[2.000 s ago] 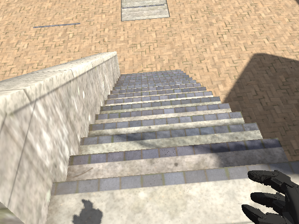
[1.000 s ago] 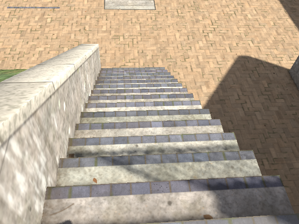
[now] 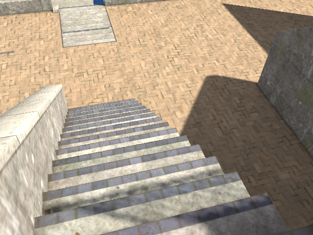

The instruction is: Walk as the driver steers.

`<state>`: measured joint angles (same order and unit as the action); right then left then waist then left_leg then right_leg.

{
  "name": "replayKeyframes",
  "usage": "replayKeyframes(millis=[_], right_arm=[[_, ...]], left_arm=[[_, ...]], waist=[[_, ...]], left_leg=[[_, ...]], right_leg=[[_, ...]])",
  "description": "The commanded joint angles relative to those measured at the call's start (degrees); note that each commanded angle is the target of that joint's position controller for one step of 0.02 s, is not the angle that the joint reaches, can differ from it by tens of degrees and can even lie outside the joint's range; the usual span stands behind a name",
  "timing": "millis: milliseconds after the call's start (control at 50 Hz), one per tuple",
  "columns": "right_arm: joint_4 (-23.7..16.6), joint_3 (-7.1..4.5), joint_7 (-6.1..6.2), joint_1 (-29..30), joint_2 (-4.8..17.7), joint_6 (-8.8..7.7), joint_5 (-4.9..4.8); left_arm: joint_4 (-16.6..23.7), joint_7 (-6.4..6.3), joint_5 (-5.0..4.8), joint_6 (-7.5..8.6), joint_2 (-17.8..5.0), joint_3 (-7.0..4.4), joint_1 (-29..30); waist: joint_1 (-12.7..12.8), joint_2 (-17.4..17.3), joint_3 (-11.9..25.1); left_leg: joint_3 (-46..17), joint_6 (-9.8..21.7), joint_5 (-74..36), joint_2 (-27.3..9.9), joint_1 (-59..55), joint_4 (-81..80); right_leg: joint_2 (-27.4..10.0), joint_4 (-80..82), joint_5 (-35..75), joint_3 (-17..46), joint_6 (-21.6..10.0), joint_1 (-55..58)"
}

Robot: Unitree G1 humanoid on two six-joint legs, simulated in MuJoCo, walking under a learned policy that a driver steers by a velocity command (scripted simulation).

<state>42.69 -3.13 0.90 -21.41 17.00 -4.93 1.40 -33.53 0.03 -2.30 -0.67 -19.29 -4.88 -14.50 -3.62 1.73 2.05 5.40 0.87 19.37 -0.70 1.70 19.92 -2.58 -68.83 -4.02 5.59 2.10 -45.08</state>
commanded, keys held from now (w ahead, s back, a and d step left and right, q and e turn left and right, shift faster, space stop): w+e+shift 0.10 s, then e+shift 0.14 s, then q+shift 0.76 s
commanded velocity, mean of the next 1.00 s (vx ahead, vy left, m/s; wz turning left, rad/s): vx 0.27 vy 0.00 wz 0.09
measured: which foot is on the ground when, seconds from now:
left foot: down 0.00-0.24, up 0.26-0.88, down 0.90-1.00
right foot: up 0.00-0.24, down 0.26-0.90, up 0.92-1.00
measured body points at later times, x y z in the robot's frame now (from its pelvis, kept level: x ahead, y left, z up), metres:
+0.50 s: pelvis +0.21 -0.12 -0.01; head +0.26 -0.14 +0.44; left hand +0.43 +0.07 -0.11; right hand +0.20 -0.42 -0.14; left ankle +0.27 +0.06 -0.64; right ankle +0.26 -0.19 -0.74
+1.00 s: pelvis +0.25 -0.09 -0.03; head +0.29 -0.05 +0.42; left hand +0.39 +0.22 -0.13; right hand +0.42 -0.35 -0.10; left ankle +0.24 +0.01 -0.74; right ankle +0.23 -0.22 -0.66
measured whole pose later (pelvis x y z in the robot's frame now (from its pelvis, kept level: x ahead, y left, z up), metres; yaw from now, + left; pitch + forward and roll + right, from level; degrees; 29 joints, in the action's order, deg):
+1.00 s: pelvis +0.25 -0.09 -0.03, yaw +8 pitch +2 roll -1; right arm 31.7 -3.2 -1.1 -14.8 16.9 3.6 -1.1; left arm -42.1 -0.4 -1.3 -2.6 -18.9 -5.6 -2.7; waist -1.1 3.4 -3.4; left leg 1.3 2.8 22.1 1.1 22.0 42.3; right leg -3.3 -71.9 -31.3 -2.2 1.2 -32.1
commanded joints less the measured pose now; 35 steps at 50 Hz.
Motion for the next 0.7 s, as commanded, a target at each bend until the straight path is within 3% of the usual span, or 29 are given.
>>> replayKeyframes(millis=[20, 80, 140, 160, 200, 220, 240, 260, 280, 300, 320, 340, 360, 400, 440, 460, 480, 500, 520, 540, 580, 600, 620, 660, 680, 700], right_arm=[[-2.29, -1.87, -0.12, 0.61, 8.55, -0.89, 0.25], [-1.29, -1.7, -0.02, -0.72, 8.57, -0.29, 0.56], [0.54, -1.93, -0.02, -2.1, 9.31, 1.04, -0.55], [0.88, -2.04, 0.26, -0.37, 9.87, 1.52, -1.14], [0.6, -2.89, 0.93, 2.08, 13.87, 2.22, -1.8], [0.48, -3.25, 1.27, 2.64, 15.19, 2.72, -2.34], [0.53, -3.28, 1.2, 3.37, 15.02, 2.79, -2.39], [0.43, -2.34, 0.8, 0.67, 11.39, 1.67, -3.01], [-0.28, 0.17, -0.53, -7.38, 2.71, 0.79, 1.19], [-0.76, 0.03, -1.42, -9.55, 7.84, -0.77, -1.8], [-0.22, -1.53, -1.32, -0.98, 12.73, -0.49, -4.68], [-0.82, -1.27, -0.33, 0.35, 10.34, 0.34, -5.3], [0.43, -1.01, 0.97, 0.23, 8.77, 1.47, -4.6], [3.07, -1.28, 1.9, -4.82, 7.52, 3.93, -4.56], [3.66, -1.62, 2.43, -5.22, 6.35, 5.51, -4.01], [2.79, -1.76, 2.71, -3.96, 5.93, 6.12, -3.18], [1.38, -1.67, 3.04, -2.41, 5.23, 6.79, -2.2], [0.55, -1.85, 3.15, -1.72, 5.79, 7.32, -1.91], [-0.38, -2.23, 3.19, -1.65, 6.41, 7.99, -2.42], [-0.37, -2.46, 3.22, -1.99, 6.85, 8.57, -2.71], [-2.23, -2.7, 3.42, -0.18, 6.87, 9.87, -2.65], [-3.17, -2.94, 3.32, 0.36, 7.75, 10.21, -2.17], [-4.36, -2.87, 3.49, 1.72, 6.94, 10.91, -2.62], [-7.05, -2.35, 3.18, 4.43, 6.0, 11.78, -2.39], [-9.44, -1.83, 2.58, 5.84, 4.74, 12.27, -2.49], [-10.92, -1.26, 1.81, 7.41, 3.71, 12.26, -2.42]], left_arm=[[6.16, 0.47, -0.49, 1.43, -1.81, 0.47, 7.38], [6.63, 1.47, -0.1, 1.31, -0.68, 1.31, 10.23], [7.19, 3.54, 0.56, 1.73, 1.22, 2.47, 14.21], [7.5, 4.55, 0.24, 2.25, 0.92, 2.29, 14.98], [6.76, 5.19, 0.27, 2.4, -0.61, 1.22, 11.58], [5.19, 4.9, 0.15, 2.2, -3.11, -0.11, 4.45], [3.0, 4.25, -0.43, 2.13, -7.1, -2.26, -5.91], [1.64, 2.93, -1.14, 1.54, -9.46, -3.82, -12.44], [2.86, 1.53, -0.5, 1.33, -14.21, -3.34, -9.23], [6.67, 2.08, 1.27, 2.03, -10.53, -1.67, -7.41], [3.37, 3.18, 1.57, 2.2, -5.51, -0.37, -8.03], [1.25, 3.49, 1.2, 2.51, -5.1, -0.2, -5.35], [1.02, 3.35, 1.32, 3.3, -3.46, 0.23, -1.82], [-0.25, 3.37, 3.29, 4.78, -2.02, 0.56, 0.99], [-2.0, 2.96, 3.86, 5.89, 0.21, 1.18, 3.11], [-2.78, 2.41, 4.12, 6.09, 0.66, 1.41, 3.88], [-3.0, 1.42, 4.44, 5.84, -0.46, 1.15, 5.01], [-3.76, 0.79, 4.4, 5.34, -1.38, 0.84, 5.01], [-3.5, 0.3, 3.91, 4.64, -1.59, 0.82, 5.94], [-2.4, 0.08, 3.97, 4.1, -2.54, 0.81, 7.75], [-1.69, -0.6, 3.78, 2.92, -1.28, 1.47, 9.84], [-1.36, -0.84, 3.93, 3.0, -2.42, 1.41, 9.97], [-1.62, -0.98, 3.64, 2.01, -0.58, 1.89, 10.21], [-1.74, -1.11, 3.28, 0.63, -0.4, 2.0, 9.12], [-2.63, -1.48, 2.53, -0.37, 0.43, 1.87, 8.66], [-2.93, -1.64, 2.65, -0.96, -0.69, 1.49, 7.29]], waist=[[-0.81, -7.53, -10.4], [-1.98, -6.03, -13.64], [-3.02, -3.95, -15.79], [-2.42, -3.78, -15.42], [1.01, -7.96, -9.59], [5.05, -9.95, -4.98], [10.65, -9.96, 1.16], [13.38, -3.56, 5.13], [4.67, 16.19, 11.27], [6.4, 12.72, 29.94], [9.33, 1.86, 23.25], [6.7, -0.53, 12.46], [5.04, -3.59, 7.27], [2.24, -2.27, 5.14], [1.4, -0.02, 3.51], [1.29, 0.16, 3.3], [1.07, 0.98, 3.54], [0.8, 0.67, 4.54], [0.33, 0.8, 4.76], [0.05, 0.19, 5.54], [0.47, 2.26, 3.07], [0.96, 1.99, 3.21], [1.09, 2.82, 0.99], [2.54, 4.06, -0.76], [3.1, 6.32, -2.65], [4.38, 6.94, -2.42]], left_leg=[[-9.11, 5.49, -1.66, -14.92, -2.0, -9.7], [-2.82, 5.32, -7.26, -15.74, -3.37, -10.17], [3.63, 5.29, -18.85, -15.17, -4.55, -8.88], [5.88, 4.41, -27.05, -14.09, -3.37, -6.89], [8.61, 3.74, -56.68, -13.86, -2.07, 0.83], [9.02, 3.44, -69.21, -13.97, -1.74, 9.5], [8.83, 2.78, -71.01, -14.05, 3.8, 22.51], [7.38, 0.01, -44.46, -10.73, 15.46, 37.72], [3.09, -2.53, 20.32, -1.14, 31.78, 63.98], [-11.63, -2.62, 18.66, 1.24, 32.26, 72.1], [-12.16, -1.44, 11.12, -1.12, 32.12, 68.6], [-10.35, -1.29, 7.95, -2.74, 33.43, 65.06], [-11.36, -1.59, 5.05, -4.3, 31.04, 62.65], [-14.18, -2.02, 2.31, -5.18, 23.65, 59.5], [-14.11, -2.76, 2.58, -4.68, 23.32, 54.01], [-13.9, -3.18, 1.81, -4.03, 24.06, 52.45], [-12.06, -4.13, 0.16, -3.39, 24.79, 52.02], [-11.67, -4.77, -1.76, -3.35, 26.28, 54.03], [-11.38, -5.1, -2.76, -2.87, 27.73, 55.05], [-9.27, -5.66, -6.89, -2.25, 27.87, 56.44], [-7.98, -6.29, -8.39, -1.93, 30.01, 58.68], [-8.12, -6.16, -9.89, -2.09, 30.32, 62.39], [-7.43, -6.41, -7.0, -1.84, 32.68, 60.86], [-6.55, -6.21, -7.1, -2.77, 35.06, 58.23], [-7.2, -5.9, -2.3, -4.16, 38.15, 51.84], [-6.51, -5.77, -1.61, -4.85, 37.82, 48.46]], right_leg=[[-2.66, 1.04, 4.17, 1.46, 0.33, -15.12], [-4.11, 5.93, 5.25, -1.89, -0.55, -15.32], [-4.95, 16.0, 2.86, -8.55, -2.86, -9.94], [-4.1, 21.64, 3.24, -10.28, -3.66, -5.13], [1.74, 24.39, -0.63, -16.01, -5.31, 9.62], [5.15, 24.43, -3.43, -17.05, -6.92, 18.89], [7.51, 24.5, -1.39, -15.44, -9.58, 34.69], [5.65, 31.63, 6.27, -7.16, -12.69, 51.47], [-9.5, 28.51, 26.32, 13.83, -19.53, 65.86], [-20.07, 40.22, 14.77, 35.51, -29.2, 67.23], [-18.01, 46.32, 10.17, 29.08, -24.19, 58.23], [-17.41, 47.45, 9.78, 21.9, -21.7, 48.03], [-15.76, 46.91, 15.58, 15.79, -19.78, 39.22], [-14.4, 48.3, 21.43, 6.59, -18.58, 28.84], [-13.29, 49.99, 26.87, 0.51, -17.88, 26.87], [-13.06, 50.19, 31.95, -2.0, -17.72, 27.1], [-12.85, 49.8, 36.71, -4.77, -18.05, 27.99], [-13.54, 48.59, 40.75, -5.91, -18.34, 30.15], [-14.01, 48.5, 41.14, -6.94, -18.14, 31.87], [-13.04, 47.82, 37.27, -9.26, -18.23, 32.9], [-13.19, 47.52, 30.93, -11.26, -17.94, 32.44], [-15.74, 46.19, 29.89, -9.84, -18.75, 32.74], [-14.43, 46.61, 25.67, -11.97, -18.18, 32.83], [-15.19, 44.82, 20.34, -12.22, -17.9, 34.74], [-16.86, 45.2, 19.02, -11.26, -16.83, 36.4], [-17.5, 44.51, 17.23, -11.2, -16.74, 37.76]])
Velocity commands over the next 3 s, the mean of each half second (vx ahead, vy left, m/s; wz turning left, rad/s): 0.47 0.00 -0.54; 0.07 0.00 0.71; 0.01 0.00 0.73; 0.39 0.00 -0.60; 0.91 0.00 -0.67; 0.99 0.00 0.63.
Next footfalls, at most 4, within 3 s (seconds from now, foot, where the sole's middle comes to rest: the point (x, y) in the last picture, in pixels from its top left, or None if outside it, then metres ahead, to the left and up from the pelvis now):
0.26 right None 0.30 -0.21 -0.78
0.90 left None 0.28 0.01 -0.78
1.44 right None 0.33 -0.21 -0.78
1.86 left None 0.23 0.00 -0.78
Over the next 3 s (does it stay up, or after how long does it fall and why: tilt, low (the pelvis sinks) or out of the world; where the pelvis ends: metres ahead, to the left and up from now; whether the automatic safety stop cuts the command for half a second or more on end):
stays up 0.85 -0.33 -0.37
